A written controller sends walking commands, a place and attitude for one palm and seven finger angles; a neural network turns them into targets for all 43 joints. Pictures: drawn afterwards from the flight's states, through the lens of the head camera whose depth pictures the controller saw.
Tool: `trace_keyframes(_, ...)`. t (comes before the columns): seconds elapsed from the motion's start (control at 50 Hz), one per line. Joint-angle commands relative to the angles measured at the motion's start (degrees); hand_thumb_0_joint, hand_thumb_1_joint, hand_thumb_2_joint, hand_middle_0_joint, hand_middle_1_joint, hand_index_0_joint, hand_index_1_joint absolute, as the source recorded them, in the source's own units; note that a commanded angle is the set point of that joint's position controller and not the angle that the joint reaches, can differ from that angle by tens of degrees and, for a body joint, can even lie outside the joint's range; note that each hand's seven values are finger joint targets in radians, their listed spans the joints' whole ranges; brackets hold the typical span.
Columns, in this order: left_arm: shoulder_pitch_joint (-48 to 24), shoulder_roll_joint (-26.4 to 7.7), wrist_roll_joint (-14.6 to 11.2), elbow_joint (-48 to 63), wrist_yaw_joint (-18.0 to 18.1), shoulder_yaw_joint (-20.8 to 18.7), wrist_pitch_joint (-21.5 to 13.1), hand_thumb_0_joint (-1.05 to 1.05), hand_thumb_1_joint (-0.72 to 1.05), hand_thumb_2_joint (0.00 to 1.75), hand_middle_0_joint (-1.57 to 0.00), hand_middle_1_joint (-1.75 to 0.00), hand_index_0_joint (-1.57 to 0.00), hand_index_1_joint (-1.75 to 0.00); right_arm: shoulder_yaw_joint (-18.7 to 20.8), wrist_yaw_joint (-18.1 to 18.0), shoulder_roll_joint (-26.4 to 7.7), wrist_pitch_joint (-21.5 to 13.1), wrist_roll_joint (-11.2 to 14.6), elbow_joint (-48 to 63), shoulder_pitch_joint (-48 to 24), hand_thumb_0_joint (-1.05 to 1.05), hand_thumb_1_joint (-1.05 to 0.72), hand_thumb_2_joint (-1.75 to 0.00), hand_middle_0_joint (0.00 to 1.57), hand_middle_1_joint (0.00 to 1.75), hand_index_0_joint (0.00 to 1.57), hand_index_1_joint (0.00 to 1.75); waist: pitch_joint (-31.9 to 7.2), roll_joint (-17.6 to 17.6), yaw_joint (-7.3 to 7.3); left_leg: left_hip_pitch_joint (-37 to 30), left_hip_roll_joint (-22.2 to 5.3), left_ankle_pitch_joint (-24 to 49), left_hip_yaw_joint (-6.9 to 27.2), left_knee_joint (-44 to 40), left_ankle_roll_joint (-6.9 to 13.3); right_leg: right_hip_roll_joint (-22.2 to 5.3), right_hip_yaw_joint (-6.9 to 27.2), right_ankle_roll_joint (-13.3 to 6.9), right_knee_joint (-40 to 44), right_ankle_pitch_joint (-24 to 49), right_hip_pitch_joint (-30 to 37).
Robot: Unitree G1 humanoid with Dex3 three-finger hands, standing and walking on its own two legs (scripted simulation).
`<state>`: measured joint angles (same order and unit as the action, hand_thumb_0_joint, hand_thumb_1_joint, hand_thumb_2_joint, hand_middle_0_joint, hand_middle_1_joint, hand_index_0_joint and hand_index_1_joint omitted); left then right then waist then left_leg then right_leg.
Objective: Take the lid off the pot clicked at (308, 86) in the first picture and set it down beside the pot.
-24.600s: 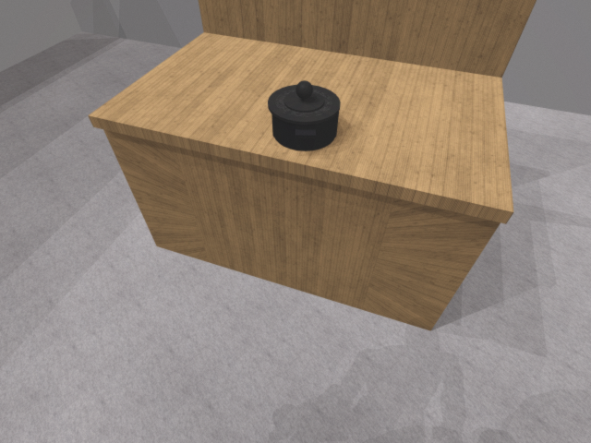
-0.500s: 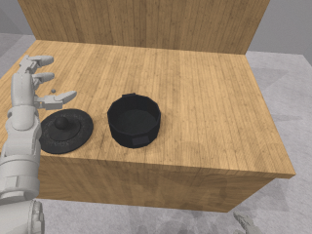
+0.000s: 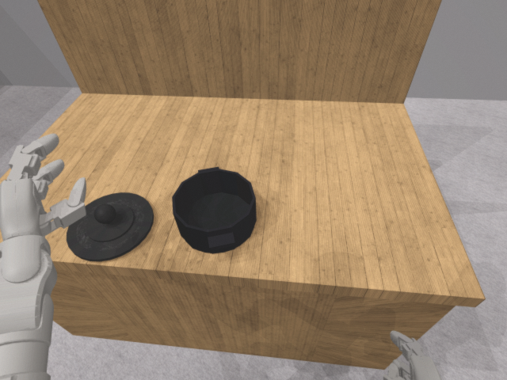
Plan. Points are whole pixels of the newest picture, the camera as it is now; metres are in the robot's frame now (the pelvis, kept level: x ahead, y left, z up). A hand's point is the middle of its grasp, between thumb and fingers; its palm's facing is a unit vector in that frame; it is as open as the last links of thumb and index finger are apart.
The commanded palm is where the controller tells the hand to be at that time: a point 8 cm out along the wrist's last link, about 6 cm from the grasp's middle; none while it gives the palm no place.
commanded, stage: draw the hand back to the body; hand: left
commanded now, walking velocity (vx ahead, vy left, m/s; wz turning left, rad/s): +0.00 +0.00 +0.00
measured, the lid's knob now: (105, 213) +0.45 +0.38 -0.06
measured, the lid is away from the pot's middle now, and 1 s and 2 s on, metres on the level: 0.25 0.25 0.25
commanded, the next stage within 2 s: step back with the hand held close in 1.00 s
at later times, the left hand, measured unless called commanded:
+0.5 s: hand (57, 250) +0.23 +0.26 +0.15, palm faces +0.43 -0.85 -0.30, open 7.4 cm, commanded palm +0.18 +0.30 +0.17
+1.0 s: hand (23, 309) +0.16 +0.27 +0.15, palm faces +0.40 -0.85 -0.35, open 7.4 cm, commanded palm +0.11 +0.30 +0.17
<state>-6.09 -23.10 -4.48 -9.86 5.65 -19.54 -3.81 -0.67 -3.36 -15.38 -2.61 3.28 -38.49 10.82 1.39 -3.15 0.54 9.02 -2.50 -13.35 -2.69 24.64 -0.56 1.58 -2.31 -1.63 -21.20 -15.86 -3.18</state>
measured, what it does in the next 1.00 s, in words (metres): stands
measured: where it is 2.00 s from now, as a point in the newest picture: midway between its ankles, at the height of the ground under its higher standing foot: outside the picture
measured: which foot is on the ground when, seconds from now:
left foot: down 0.00-1.00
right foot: down 0.00-1.00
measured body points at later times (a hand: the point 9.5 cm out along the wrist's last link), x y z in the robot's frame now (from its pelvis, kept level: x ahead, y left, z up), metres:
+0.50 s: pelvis -0.01 +0.00 +0.00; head -0.02 -0.02 +0.45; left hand +0.20 +0.31 +0.17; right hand +0.18 -0.23 -0.08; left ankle +0.00 +0.13 -0.74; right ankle -0.05 -0.10 -0.74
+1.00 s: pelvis -0.02 +0.02 +0.00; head -0.04 +0.01 +0.45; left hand +0.13 +0.31 +0.17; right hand +0.19 -0.19 -0.07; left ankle +0.00 +0.13 -0.74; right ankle -0.05 -0.10 -0.74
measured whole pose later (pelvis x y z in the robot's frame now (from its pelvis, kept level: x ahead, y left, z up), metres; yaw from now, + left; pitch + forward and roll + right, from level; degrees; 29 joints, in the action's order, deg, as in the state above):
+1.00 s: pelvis -0.02 +0.02 +0.00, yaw +1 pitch -5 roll -1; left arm 30.8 -18.9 -5.3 26.7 5.7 -15.7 -4.9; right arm -1.5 -3.6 -12.7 -5.8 1.3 -36.2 9.3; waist 1.2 -3.4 3.6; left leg 7.5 -1.1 -12.7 -2.7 25.0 1.1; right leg 0.2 -2.5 0.1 -19.8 -14.3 -0.7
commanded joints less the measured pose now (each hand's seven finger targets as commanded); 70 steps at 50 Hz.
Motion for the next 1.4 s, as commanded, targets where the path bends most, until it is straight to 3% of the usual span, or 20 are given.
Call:
trace_keyframes(0.0,-12.5,-14.2,-0.2,15.0,0.8,-5.0,-4.6,0.00,0.77,0.85,-0.22,-0.39,-0.22,-0.39,2.1,-0.6,-6.2,-3.3,-0.4,8.5,-6.8,0.00,-0.90,-0.90,0.20,0.30,0.20,0.30,-10.0,1.0,0.13,-9.8,1.0,14.6,-0.6,-0.6,3.5,-1.9,0.7,0.8,3.1,23.3,-3.7)
trace_keyframes(0.12,-8.1,-14.1,-0.8,20.3,0.6,-6.2,-5.4,0.00,0.90,0.90,-0.20,-0.30,-0.20,-0.30,2.0,-0.7,-5.8,-4.0,-0.5,9.2,-8.0,0.00,-0.90,-0.90,0.20,0.30,0.20,0.30,-10.4,-0.3,0.92,-10.7,0.9,13.9,-0.3,-1.1,3.4,-2.4,1.0,0.8,3.9,21.8,-3.1)
trace_keyframes(0.22,-2.5,-11.9,-1.1,22.2,0.6,-5.6,-5.5,0.00,0.90,0.90,-0.20,-0.30,-0.20,-0.30,2.0,-0.8,-5.5,-4.7,-0.7,9.3,-8.7,0.00,-0.90,-0.90,0.20,0.30,0.20,0.30,-8.7,2.1,1.05,-10.8,0.8,13.2,-0.2,-1.6,3.4,-2.1,0.7,0.9,4.6,20.2,-3.8)
trace_keyframes(0.26,-0.5,-11.6,-1.1,27.4,0.6,-5.6,-6.1,0.00,0.90,0.90,-0.20,-0.30,-0.20,-0.30,1.9,-0.6,-5.3,-5.2,-0.9,9.8,-9.1,0.00,-0.90,-0.90,0.20,0.30,0.20,0.30,-10.5,-1.0,1.51,-11.8,0.8,14.4,-0.2,-1.5,3.4,-2.4,0.7,0.7,4.4,21.2,-2.8)
trace_keyframes(0.32,4.0,-9.7,-1.3,27.2,0.4,-4.7,-5.8,0.00,0.90,0.90,-0.20,-0.30,-0.20,-0.30,1.8,-0.5,-5.1,-5.3,-1.0,9.8,-9.2,0.00,-0.90,-0.90,0.20,0.30,0.20,0.30,-8.3,1.5,1.40,-10.9,0.7,13.8,-0.1,-1.9,3.3,-2.2,0.5,0.8,4.6,20.5,-3.4)
trace_keyframes(0.38,7.1,-10.9,-1.3,30.5,0.5,-6.0,-6.0,0.00,0.90,0.90,-0.20,-0.30,-0.20,-0.30,2.1,-0.6,-5.1,-5.4,-1.1,9.8,-9.5,0.00,-0.90,-0.90,0.20,0.30,0.20,0.30,-7.5,0.8,1.62,-11.0,0.5,13.9,0.1,-1.9,3.3,-2.4,0.6,0.8,5.0,20.5,-3.5)
trace_keyframes(0.6,19.4,-7.7,-1.0,41.5,0.5,-3.9,-6.3,0.00,0.90,0.90,-0.20,-0.30,-0.20,-0.30,1.7,-0.5,-4.2,-6.1,-1.8,11.3,-10.3,0.00,-0.90,-0.90,0.20,0.30,0.20,0.30,-6.7,-1.5,2.21,-10.5,0.2,12.2,0.8,-2.7,2.9,-2.2,0.4,0.4,5.3,16.1,-4.0)
trace_keyframes(0.68,24.2,-7.3,-1.2,43.3,0.4,-3.7,-5.7,0.00,0.90,0.90,-0.20,-0.30,-0.20,-0.30,1.8,-0.4,-4.3,-5.9,-1.8,11.5,-10.2,0.00,-0.90,-0.90,0.20,0.30,0.20,0.30,-4.3,1.5,2.00,-9.1,-0.1,11.3,1.3,-2.6,2.7,-2.2,0.2,0.5,5.5,15.0,-4.8)
trace_keyframes(0.72,27.1,-6.4,-1.0,45.4,0.5,-3.2,-5.7,0.00,0.90,0.90,-0.20,-0.30,-0.20,-0.30,1.6,-0.4,-3.9,-6.1,-2.0,11.9,-10.3,0.00,-0.90,-0.90,0.20,0.30,0.20,0.30,-5.2,-1.4,2.38,-9.5,-0.1,10.8,1.3,-2.7,2.7,-2.3,0.3,0.4,5.4,14.0,-4.9)
trace_keyframes(0.82,33.4,-5.2,-0.8,48.6,0.6,-2.6,-5.4,0.00,0.90,0.90,-0.20,-0.30,-0.20,-0.30,1.6,-0.4,-3.5,-6.3,-2.1,12.2,-10.4,0.00,-0.90,-0.90,0.20,0.30,0.20,0.30,-4.1,0.0,2.44,-8.2,-0.3,10.1,1.7,-2.5,2.5,-2.2,0.1,0.3,5.2,12.7,-5.6)
trace_keyframes(0.88,29.7,-6.7,-0.7,51.2,1.0,-3.0,-5.4,0.00,0.90,0.90,-0.20,-0.30,-0.20,-0.30,1.6,-0.7,-3.9,-6.2,-2.0,12.1,-10.3,0.00,-0.90,-0.90,0.20,0.30,0.20,0.30,-3.4,-0.1,1.83,-8.1,-0.3,8.9,2.0,-2.4,2.4,-2.2,0.4,0.2,5.4,11.5,-6.1)
trace_keyframes(0.94,31.6,-3.9,-0.5,48.1,1.0,-1.1,-4.7,0.00,0.90,0.90,-0.20,-0.30,-0.20,-0.30,1.4,-0.9,-3.6,-6.3,-2.2,12.0,-10.4,0.00,-0.90,-0.90,0.20,0.30,0.20,0.30,-1.9,-0.1,2.02,-7.8,-0.4,7.4,2.4,-3.1,2.4,-2.1,0.0,0.3,5.8,8.9,-7.1)
trace_keyframes(1.08,31.8,-6.4,-0.1,51.0,1.4,-3.2,-5.0,0.00,0.90,0.90,-0.20,-0.30,-0.20,-0.30,1.3,-0.7,-3.6,-6.9,-2.3,12.1,-10.4,0.00,-0.90,-0.90,0.20,0.30,0.20,0.30,-3.2,-1.6,2.60,-6.9,-0.4,7.3,3.3,-3.4,2.1,-2.0,0.1,-0.2,4.8,8.8,-5.5)
trace_keyframes(1.1,20.4,-16.8,-0.3,58.7,1.5,-13.9,-8.1,0.00,0.90,0.90,-0.20,-0.30,-0.20,-0.30,1.3,-0.7,-4.0,-5.6,-2.2,14.2,-9.3,0.00,-0.90,-0.90,0.20,0.30,0.20,0.30,2.6,0.2,1.72,-2.1,-1.3,1.5,3.2,-2.0,3.6,-4.6,6.6,0.3,6.8,12.4,-10.4)
trace_keyframes(1.12,25.4,-12.7,-0.1,51.7,1.0,-11.6,-8.8,0.00,0.90,0.90,-0.20,-0.30,-0.20,-0.30,1.1,-0.6,-2.7,-5.2,-2.7,11.9,-8.4,0.00,-0.90,-0.90,0.20,0.30,0.20,0.30,3.9,5.3,1.04,-0.3,-0.9,0.0,3.8,-0.1,3.7,-5.9,7.1,0.3,7.2,12.8,-11.1)
trace_keyframes(1.14,30.6,-8.9,0.0,47.7,0.2,-9.0,-8.5,0.00,0.90,0.90,-0.20,-0.30,-0.20,-0.30,1.6,-0.2,-2.6,-4.8,-2.6,11.9,-7.8,0.00,-0.90,-0.90,0.20,0.30,0.20,0.30,2.9,8.3,0.80,-1.0,-1.1,0.8,3.4,1.3,3.7,-6.8,8.3,0.4,6.9,13.9,-11.6)
trace_keyframes(1.16,32.1,-6.4,0.2,48.1,-0.4,-6.5,-8.7,0.00,0.90,0.90,-0.20,-0.30,-0.20,-0.30,2.0,0.1,-3.2,-4.5,-2.6,12.5,-7.6,0.00,-0.90,-0.90,0.20,0.30,0.20,0.30,1.9,7.3,0.43,-0.8,-1.4,1.9,3.1,2.2,3.7,-7.4,8.1,0.6,6.1,15.1,-11.4)
trace_keyframes(1.22,37.5,-4.7,0.2,50.6,-1.2,-5.2,-9.9,0.00,0.90,0.90,-0.20,-0.30,-0.20,-0.30,2.5,0.5,-4.1,-4.4,-2.4,14.2,-7.2,0.00,-0.90,-0.90,0.20,0.30,0.20,0.30,-3.5,-0.7,0.56,-0.6,-2.9,7.0,3.3,0.4,4.1,-7.1,5.6,1.3,1.1,17.5,-8.5)
trace_keyframes(1.32,43.7,-7.7,0.3,56.6,-1.0,-8.8,-10.8,0.00,0.90,0.90,-0.20,-0.30,-0.20,-0.30,3.3,0.8,-4.1,-3.2,-2.1,16.5,-6.4,0.00,-0.90,-0.90,0.20,0.30,0.20,0.30,-8.7,0.0,0.71,0.5,-5.8,16.3,6.0,-0.4,4.8,-5.3,2.3,2.5,-4.8,15.7,-7.1)
trace_keyframes(1.38,45.4,-11.0,0.2,59.9,-0.1,-12.0,-11.3,0.00,0.90,0.90,-0.20,-0.30,-0.20,-0.30,3.9,0.6,-4.0,-2.9,-2.0,17.2,-6.2,0.00,-0.90,-0.90,0.20,0.30,0.20,0.30,-9.8,-2.3,0.68,2.2,-7.2,17.7,7.4,-0.8,5.1,-4.9,1.7,2.6,-7.3,11.6,-7.2)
